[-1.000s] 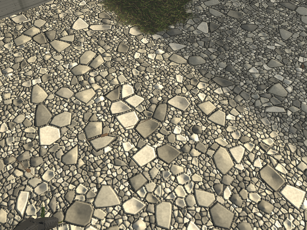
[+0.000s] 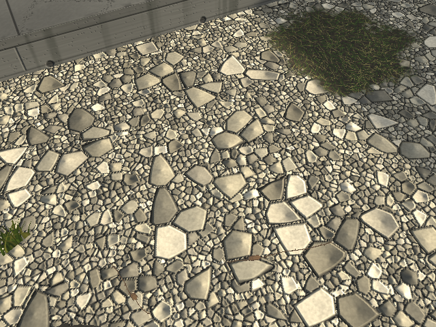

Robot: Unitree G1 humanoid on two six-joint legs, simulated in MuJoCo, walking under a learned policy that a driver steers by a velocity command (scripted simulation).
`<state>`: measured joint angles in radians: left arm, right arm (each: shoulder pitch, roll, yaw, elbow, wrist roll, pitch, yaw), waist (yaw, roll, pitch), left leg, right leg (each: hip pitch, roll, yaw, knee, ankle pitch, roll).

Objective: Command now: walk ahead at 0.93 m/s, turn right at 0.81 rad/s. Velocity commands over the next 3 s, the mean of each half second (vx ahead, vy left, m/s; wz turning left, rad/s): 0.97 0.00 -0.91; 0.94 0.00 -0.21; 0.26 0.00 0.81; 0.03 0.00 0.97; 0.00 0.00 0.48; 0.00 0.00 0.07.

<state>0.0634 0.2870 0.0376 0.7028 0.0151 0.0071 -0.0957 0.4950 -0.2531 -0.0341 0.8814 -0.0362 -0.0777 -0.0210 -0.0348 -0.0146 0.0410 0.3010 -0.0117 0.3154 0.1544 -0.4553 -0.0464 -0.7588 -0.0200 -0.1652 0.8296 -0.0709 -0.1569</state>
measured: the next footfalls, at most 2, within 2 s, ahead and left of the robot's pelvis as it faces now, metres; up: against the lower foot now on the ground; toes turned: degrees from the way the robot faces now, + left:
right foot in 0.06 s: +0.23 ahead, -0.03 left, +0.00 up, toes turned -8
left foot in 0.50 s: +0.70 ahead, -0.01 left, +0.00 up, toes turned -32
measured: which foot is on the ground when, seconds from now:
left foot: down 0.00-0.06, up 0.08-0.48, down 0.50-0.92, up 0.94-1.00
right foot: up 0.00-0.04, down 0.06-0.50, up 0.52-0.90, down 0.92-1.00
